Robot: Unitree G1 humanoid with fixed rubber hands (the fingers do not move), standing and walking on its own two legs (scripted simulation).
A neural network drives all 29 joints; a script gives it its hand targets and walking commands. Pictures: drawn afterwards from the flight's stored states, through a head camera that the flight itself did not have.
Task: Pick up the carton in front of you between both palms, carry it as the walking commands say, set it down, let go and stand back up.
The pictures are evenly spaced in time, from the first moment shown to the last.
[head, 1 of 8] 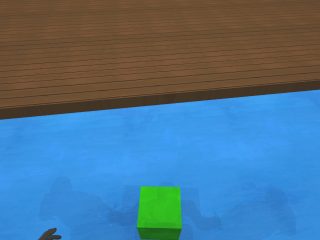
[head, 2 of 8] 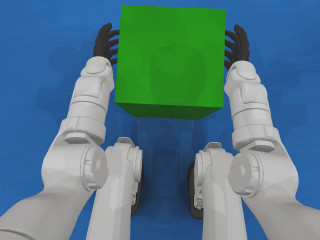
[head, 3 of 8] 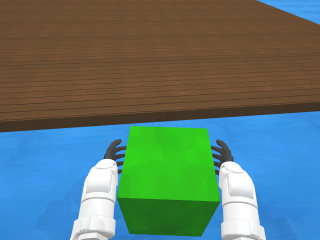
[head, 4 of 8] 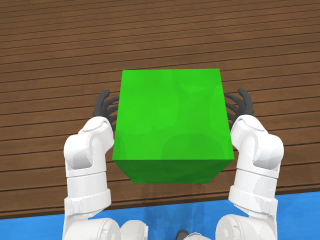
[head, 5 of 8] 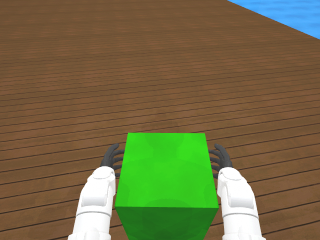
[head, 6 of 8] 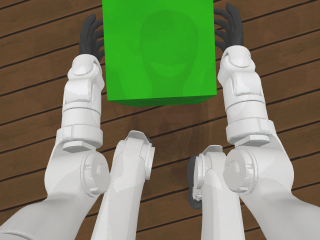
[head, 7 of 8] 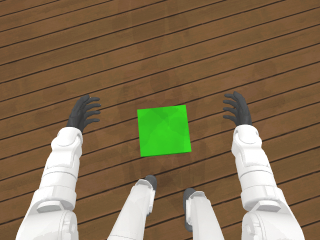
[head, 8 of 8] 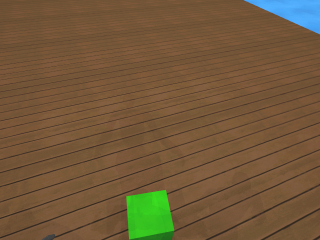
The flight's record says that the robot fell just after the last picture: no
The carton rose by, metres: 0.86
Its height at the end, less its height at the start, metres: +0.12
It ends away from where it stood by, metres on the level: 2.46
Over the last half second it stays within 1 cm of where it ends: yes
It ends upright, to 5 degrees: yes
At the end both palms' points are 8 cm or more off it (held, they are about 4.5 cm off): yes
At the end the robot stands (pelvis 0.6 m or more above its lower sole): yes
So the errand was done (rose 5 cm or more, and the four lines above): yes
